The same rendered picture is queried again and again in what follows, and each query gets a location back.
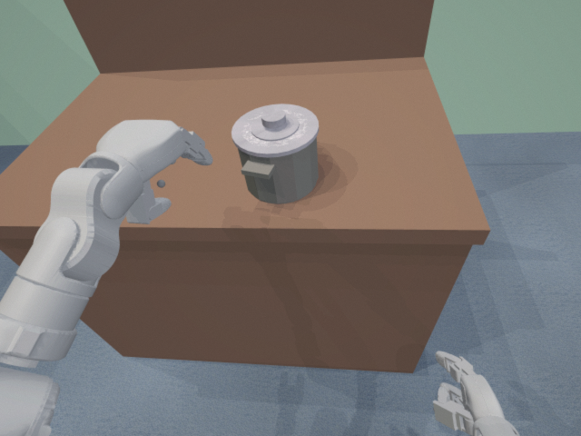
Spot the robot right forearm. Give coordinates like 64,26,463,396
473,416,520,436

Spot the table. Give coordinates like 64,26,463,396
0,0,490,373

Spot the robot left forearm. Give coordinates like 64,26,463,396
0,152,143,368

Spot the lid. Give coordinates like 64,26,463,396
231,104,319,158

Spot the robot left upper arm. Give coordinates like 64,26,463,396
0,367,60,436

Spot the pot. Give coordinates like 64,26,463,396
238,137,319,204

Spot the knob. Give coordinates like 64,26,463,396
261,108,286,129

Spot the robot left hand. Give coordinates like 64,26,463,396
96,120,213,224

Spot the robot right hand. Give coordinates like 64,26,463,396
433,351,505,436

